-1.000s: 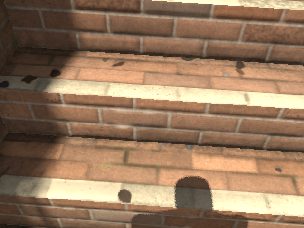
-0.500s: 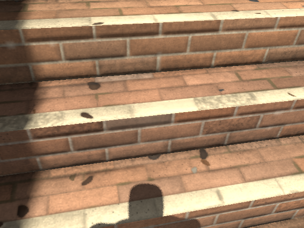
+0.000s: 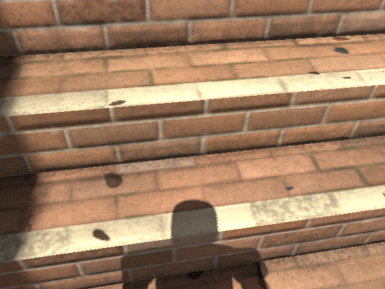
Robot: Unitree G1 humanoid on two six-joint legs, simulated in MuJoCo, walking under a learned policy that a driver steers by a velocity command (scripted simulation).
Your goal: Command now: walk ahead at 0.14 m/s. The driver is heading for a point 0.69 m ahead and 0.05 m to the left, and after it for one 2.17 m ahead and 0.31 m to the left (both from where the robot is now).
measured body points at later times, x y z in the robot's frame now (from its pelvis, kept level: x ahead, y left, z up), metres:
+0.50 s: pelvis +0.16 +0.10 +0.12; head +0.17 +0.12 +0.56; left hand +0.11 +0.31 -0.05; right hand +0.36 -0.09 +0.02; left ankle +0.25 +0.22 -0.45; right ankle +0.10 -0.08 -0.62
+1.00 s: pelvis +0.38 +0.09 +0.30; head +0.39 +0.10 +0.75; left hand +0.61 +0.26 +0.21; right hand +0.30 -0.06 +0.15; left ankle +0.25 +0.23 -0.45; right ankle +0.55 -0.03 -0.14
